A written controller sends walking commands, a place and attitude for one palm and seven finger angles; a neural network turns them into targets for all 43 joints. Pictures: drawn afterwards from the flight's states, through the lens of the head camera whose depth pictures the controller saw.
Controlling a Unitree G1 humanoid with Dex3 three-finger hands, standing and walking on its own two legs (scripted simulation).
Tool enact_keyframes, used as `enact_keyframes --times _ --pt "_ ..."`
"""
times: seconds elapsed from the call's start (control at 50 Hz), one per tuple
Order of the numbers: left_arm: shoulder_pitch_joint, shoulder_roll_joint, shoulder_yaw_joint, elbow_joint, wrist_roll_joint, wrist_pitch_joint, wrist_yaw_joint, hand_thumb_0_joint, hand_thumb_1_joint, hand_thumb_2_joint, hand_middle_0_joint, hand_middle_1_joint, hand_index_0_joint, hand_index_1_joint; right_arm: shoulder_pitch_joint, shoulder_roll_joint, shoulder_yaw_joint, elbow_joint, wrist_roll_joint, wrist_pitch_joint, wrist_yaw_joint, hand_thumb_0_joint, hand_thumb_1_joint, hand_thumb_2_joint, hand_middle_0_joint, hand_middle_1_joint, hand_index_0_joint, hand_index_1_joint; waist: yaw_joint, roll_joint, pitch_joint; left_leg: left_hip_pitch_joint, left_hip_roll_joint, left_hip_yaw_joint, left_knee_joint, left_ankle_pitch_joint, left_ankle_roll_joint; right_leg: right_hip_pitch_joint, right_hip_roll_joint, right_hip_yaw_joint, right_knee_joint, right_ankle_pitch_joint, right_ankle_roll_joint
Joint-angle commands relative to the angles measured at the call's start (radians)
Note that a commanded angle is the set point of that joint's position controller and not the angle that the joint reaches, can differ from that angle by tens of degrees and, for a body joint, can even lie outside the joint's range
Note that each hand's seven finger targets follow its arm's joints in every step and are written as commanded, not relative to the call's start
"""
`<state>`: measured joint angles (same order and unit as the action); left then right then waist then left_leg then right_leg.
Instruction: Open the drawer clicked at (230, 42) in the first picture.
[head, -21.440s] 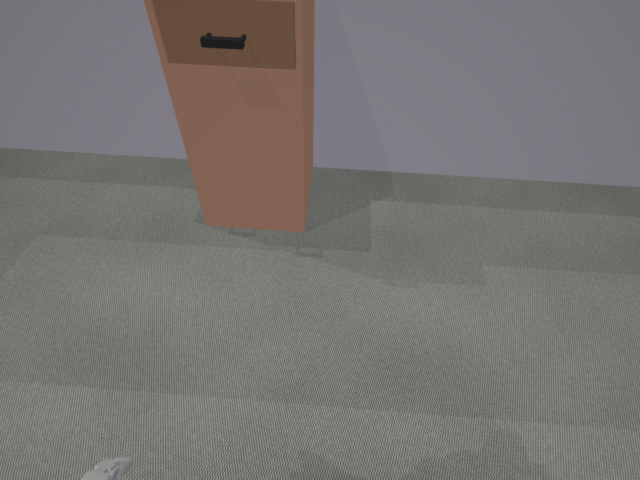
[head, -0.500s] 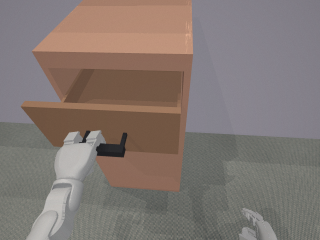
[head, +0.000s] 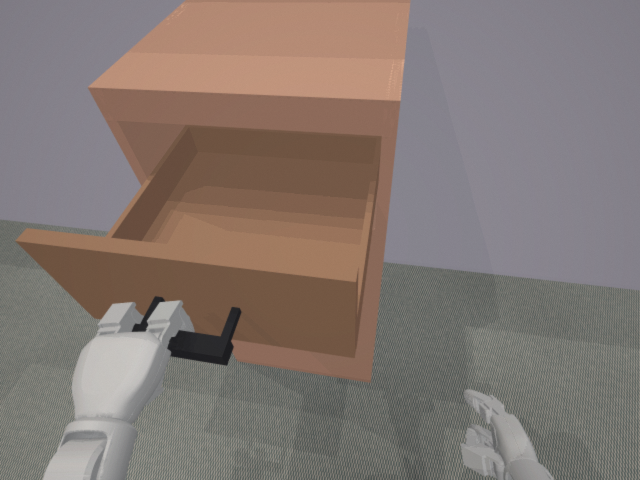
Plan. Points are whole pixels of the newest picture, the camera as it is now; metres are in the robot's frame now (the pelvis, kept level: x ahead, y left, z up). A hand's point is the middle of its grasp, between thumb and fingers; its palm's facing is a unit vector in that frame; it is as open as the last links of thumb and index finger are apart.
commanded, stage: pull the drawer open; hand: left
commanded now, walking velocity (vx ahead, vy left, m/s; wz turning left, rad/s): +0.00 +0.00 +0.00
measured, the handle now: (187, 327) +0.26 +0.20 +0.07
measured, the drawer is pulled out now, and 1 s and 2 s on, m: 0.24 0.30 0.30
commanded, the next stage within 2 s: open the thumb to release the handle in 0.72 s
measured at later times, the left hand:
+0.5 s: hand (122, 436) +0.14 +0.24 +0.05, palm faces -0.02 -0.12 -0.99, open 5.7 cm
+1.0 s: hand (103, 428) +0.15 +0.26 +0.05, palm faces +0.03 -0.06 -1.00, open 6.2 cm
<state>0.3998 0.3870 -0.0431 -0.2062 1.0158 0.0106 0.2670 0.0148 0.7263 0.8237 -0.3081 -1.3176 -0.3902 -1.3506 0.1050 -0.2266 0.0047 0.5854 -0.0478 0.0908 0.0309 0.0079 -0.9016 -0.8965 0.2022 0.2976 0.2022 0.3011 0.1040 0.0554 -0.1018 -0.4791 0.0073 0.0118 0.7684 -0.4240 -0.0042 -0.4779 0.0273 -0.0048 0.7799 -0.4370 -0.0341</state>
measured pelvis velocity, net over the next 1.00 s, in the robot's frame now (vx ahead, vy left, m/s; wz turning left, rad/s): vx -0.01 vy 0.01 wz -0.03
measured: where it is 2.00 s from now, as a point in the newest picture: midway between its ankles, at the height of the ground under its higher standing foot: outside the picture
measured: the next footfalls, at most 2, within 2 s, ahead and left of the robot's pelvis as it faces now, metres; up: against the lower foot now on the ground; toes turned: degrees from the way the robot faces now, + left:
none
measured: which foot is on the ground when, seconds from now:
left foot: down 0.00-1.00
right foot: down 0.00-1.00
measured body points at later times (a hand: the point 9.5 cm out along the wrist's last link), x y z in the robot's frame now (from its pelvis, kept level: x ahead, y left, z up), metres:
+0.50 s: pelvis -0.02 +0.01 +0.00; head +0.00 -0.02 +0.45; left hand +0.14 +0.24 +0.10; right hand +0.18 -0.24 -0.09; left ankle -0.02 +0.12 -0.71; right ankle -0.03 -0.10 -0.71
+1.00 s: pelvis -0.01 +0.01 -0.01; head +0.01 -0.02 +0.44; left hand +0.14 +0.26 +0.10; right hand +0.19 -0.20 -0.11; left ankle -0.02 +0.12 -0.71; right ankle -0.03 -0.10 -0.71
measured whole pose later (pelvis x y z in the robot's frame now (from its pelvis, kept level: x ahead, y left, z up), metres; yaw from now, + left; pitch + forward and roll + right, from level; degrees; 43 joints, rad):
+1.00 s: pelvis -0.01 +0.01 -0.01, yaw -2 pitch +8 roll +0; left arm 0.69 0.47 0.04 -0.36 0.95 -0.02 0.37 -0.02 0.61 0.78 -0.36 -1.30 -0.39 -1.31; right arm 0.16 -0.23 0.01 0.53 -0.03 0.10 0.03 0.01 -0.90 -0.90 0.20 0.30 0.20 0.30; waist 0.08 0.07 -0.12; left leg -0.55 0.01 0.05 0.87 -0.46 0.01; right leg -0.56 0.03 0.03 0.87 -0.46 -0.01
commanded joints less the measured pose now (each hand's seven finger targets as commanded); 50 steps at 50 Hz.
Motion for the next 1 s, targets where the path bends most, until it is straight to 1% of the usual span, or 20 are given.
enact_keyframes --times 0.0,0.1,0.2,0.28,0.32,0.44,0.52,0.56,0.6,0.68,0.78,0.8,0.82,0.84,0.86,0.88,0.9,0.94,0.96,0.98 --pt "-0.098 0.189 0.111 -0.197 -0.002 -0.038 0.044 0.0 0.9 0.9 -0.4 -1.35 -0.4 -1.35 -0.111 -0.093 -0.038 -0.15 0.004 -0.046 -0.031 0.0 -0.9 -0.9 0.2 0.3 0.2 0.3 -0.035 -0.062 -0.189 0.14 -0.042 -0.006 -0.058 0.379 0.027 0.081 -0.001 0.073 -0.116 0.486 -0.002" --pt "-0.113 0.193 0.119 -0.161 -0.016 -0.035 0.043 0.0 0.9 0.9 -0.4 -1.35 -0.4 -1.35 -0.121 -0.094 -0.041 -0.146 0.011 -0.046 -0.046 0.0 -0.9 -0.9 0.2 0.3 0.2 0.3 -0.035 -0.056 -0.155 0.119 -0.044 0.0 -0.076 0.315 0.029 0.078 -0.006 0.074 -0.137 0.43 0.001" --pt "0.11 0.207 0.163 -0.203 -0.05 -0.039 0.045 0.0 0.9 0.9 -0.4 -1.35 -0.4 -1.35 -0.133 -0.101 -0.041 -0.174 0.025 -0.059 -0.042 0.0 -0.9 -0.9 0.2 0.3 0.2 0.3 0.009 -0.041 -0.17 0.104 -0.042 0.011 -0.096 0.325 0.025 0.131 -0.008 0.09 -0.138 0.448 -0.002" --pt "0.276 0.184 0.154 -0.275 -0.072 -0.035 0.052 0.0 0.9 0.9 -0.4 -1.35 -0.4 -1.35 -0.135 -0.114 -0.038 -0.201 0.033 -0.059 -0.023 0.0 -0.9 -0.9 0.2 0.3 0.2 0.3 0.02 -0.024 -0.151 0.092 -0.026 0.015 -0.1 0.355 0.022 0.121 -0.007 0.081 -0.127 0.437 0.0" --pt "0.322 0.184 0.159 -0.301 -0.078 -0.029 0.062 0.0 0.9 0.9 -0.4 -1.35 -0.4 -1.35 -0.131 -0.12 -0.038 -0.211 0.032 -0.055 -0.016 0.0 -0.9 -0.9 0.2 0.3 0.2 0.3 0.011 -0.042 -0.116 0.08 -0.021 0.016 -0.096 0.338 0.025 0.092 -0.005 0.072 -0.13 0.401 0.002" --pt "0.444 0.156 0.147 -0.376 -0.067 -0.041 0.111 0.0 0.9 0.9 -0.4 -1.35 -0.4 -1.35 -0.103 -0.132 -0.046 -0.24 0.02 -0.05 0.01 0.0 -0.9 -0.9 0.2 0.3 0.2 0.3 -0.001 -0.009 -0.11 0.108 -0.005 0.004 -0.059 0.364 0.02 -0.01 0.005 0.078 -0.112 0.306 -0.004" --pt "0.475 0.159 0.148 -0.388 -0.048 -0.053 0.144 0.0 0.9 0.9 -0.4 -1.35 -0.4 -1.35 -0.079 -0.129 -0.05 -0.25 0.013 -0.05 0.022 0.0 -0.9 -0.9 0.2 0.3 0.2 0.3 -0.009 -0.034 -0.093 0.111 -0.001 -0.011 -0.028 0.32 0.016 -0.1 0.008 0.083 -0.094 0.214 -0.008" --pt "0.519 0.152 0.141 -0.413 -0.041 -0.052 0.16 0.0 0.9 0.9 -0.4 -1.35 -0.4 -1.35 -0.071 -0.129 -0.045 -0.266 0.012 -0.054 0.03 0.0 -0.9 -0.9 0.2 0.3 0.2 0.3 0.008 -0.015 -0.137 0.132 0.006 -0.02 -0.017 0.367 0.011 -0.104 0.007 0.092 -0.073 0.218 -0.013" --pt "0.489 0.136 0.112 -0.436 -0.034 -0.046 0.161 0.0 0.9 0.9 -0.4 -1.35 -0.4 -1.35 -0.069 -0.127 -0.046 -0.264 0.012 -0.053 0.036 0.0 -0.9 -0.9 0.2 0.3 0.2 0.3 -0.002 -0.008 -0.143 0.126 0.013 -0.028 -0.007 0.413 0.0 -0.126 0.01 0.079 -0.046 0.231 -0.013" --pt "0.53 0.152 0.138 -0.432 -0.036 -0.028 0.171 0.0 0.9 0.9 -0.4 -1.35 -0.4 -1.35 -0.064 -0.119 -0.04 -0.269 0.021 -0.056 0.036 0.0 -0.9 -0.9 0.2 0.3 0.2 0.3 0.002 -0.017 -0.151 0.118 0.021 -0.034 0.007 0.456 -0.001 -0.114 0.015 0.076 -0.027 0.277 -0.011" --pt "0.542 0.133 0.1 -0.467 -0.038 -0.008 0.168 0.0 0.9 0.9 -0.4 -1.35 -0.4 -1.35 -0.057 -0.117 -0.034 -0.28 0.026 -0.055 0.043 0.0 -0.9 -0.9 0.2 0.3 0.2 0.3 -0.001 0.002 -0.159 0.121 0.033 -0.044 0.017 0.515 -0.006 -0.118 0.013 0.064 -0.007 0.292 -0.007" --pt "0.231 0.353 0.338 -0.375 0.002 -0.015 0.189 0.0 0.9 0.9 -0.4 -1.35 -0.4 -1.35 -0.057 -0.13 -0.034 -0.212 0.024 -0.027 0.01 0.0 -0.9 -0.9 0.2 0.3 0.2 0.3 -0.045 -0.066 -0.08 0.064 0.016 -0.047 0.009 0.369 -0.013 -0.165 0.025 0.073 -0.026 0.247 -0.01" --pt "0.263 0.294 0.308 -0.354 0.015 -0.018 0.192 0.0 0.83 0.87 -0.395 -1.342 -0.395 -1.342 -0.07 -0.12 -0.028 -0.233 0.005 -0.03 -0.006 0.0 -0.9 -0.9 0.2 0.3 0.2 0.3 -0.004 -0.028 -0.094 0.069 -0.002 -0.034 -0.005 0.296 0.001 -0.121 0.019 0.065 -0.033 0.23 -0.015" --pt "0.265 0.315 0.322 -0.34 0.015 -0.019 0.197 0.0 0.76 0.84 -0.39 -1.335 -0.39 -1.335 -0.067 -0.119 -0.024 -0.236 0.006 -0.035 -0.009 0.0 -0.9 -0.9 0.2 0.3 0.2 0.3 -0.017 -0.053 -0.071 0.067 -0.007 -0.042 -0.002 0.273 0.001 -0.141 0.024 0.096 -0.049 0.209 -0.024" --pt "0.305 0.234 0.274 -0.323 0.004 -0.023 0.191 0.0 0.69 0.81 -0.385 -1.327 -0.385 -1.327 -0.068 -0.102 -0.03 -0.236 0.015 -0.043 -0.006 0.0 -0.9 -0.9 0.2 0.3 0.2 0.3 -0.008 -0.014 -0.113 0.099 -0.005 -0.031 -0.002 0.299 0.003 -0.133 0.015 0.081 -0.041 0.213 -0.022" --pt "0.326 0.215 0.264 -0.324 -0.026 -0.025 0.18 0.0 0.62 0.78 -0.38 -1.32 -0.38 -1.32 -0.063 -0.103 -0.039 -0.234 0.026 -0.045 -0.008 0.0 -0.9 -0.9 0.2 0.3 0.2 0.3 -0.01 -0.002 -0.125 0.109 -0.002 -0.03 -0.007 0.327 0.003 -0.108 0.015 0.063 -0.041 0.237 -0.018" --pt "0.324 0.216 0.264 -0.354 -0.056 -0.024 0.169 0.0 0.55 0.75 -0.375 -1.313 -0.375 -1.313 -0.062 -0.109 -0.046 -0.231 0.028 -0.046 -0.012 0.0 -0.9 -0.9 0.2 0.3 0.2 0.3 -0.006 0.02 -0.174 0.128 0.0 -0.026 -0.009 0.361 0.004 -0.075 0.01 0.056 -0.041 0.273 -0.012" --pt "0.351 0.202 0.248 -0.369 -0.106 -0.01 0.143 0.0 0.41 0.69 -0.365 -1.298 -0.365 -1.298 -0.069 -0.118 -0.049 -0.229 0.032 -0.049 -0.024 0.0 -0.9 -0.9 0.2 0.3 0.2 0.3 -0.016 0.012 -0.211 0.133 0.001 -0.02 -0.011 0.41 0.016 -0.011 0.003 0.051 -0.053 0.359 0.0" --pt "0.355 0.192 0.229 -0.365 -0.115 -0.009 0.126 0.0 0.34 0.66 -0.36 -1.29 -0.36 -1.29 -0.065 -0.116 -0.047 -0.221 0.032 -0.051 -0.027 0.0 -0.9 -0.9 0.2 0.3 0.2 0.3 -0.023 -0.019 -0.193 0.123 0.0 -0.018 -0.011 0.414 0.022 -0.005 -0.002 0.048 -0.056 0.383 0.007" --pt "0.365 0.223 0.255 -0.359 -0.112 -0.017 0.12 0.0 0.27 0.63 -0.355 -1.283 -0.355 -1.283 -0.067 -0.118 -0.048 -0.219 0.035 -0.048 -0.033 0.0 -0.9 -0.9 0.2 0.3 0.2 0.3 -0.016 -0.037 -0.172 0.105 0.003 -0.019 -0.017 0.417 0.02 0.001 0.001 0.051 -0.061 0.394 0.01"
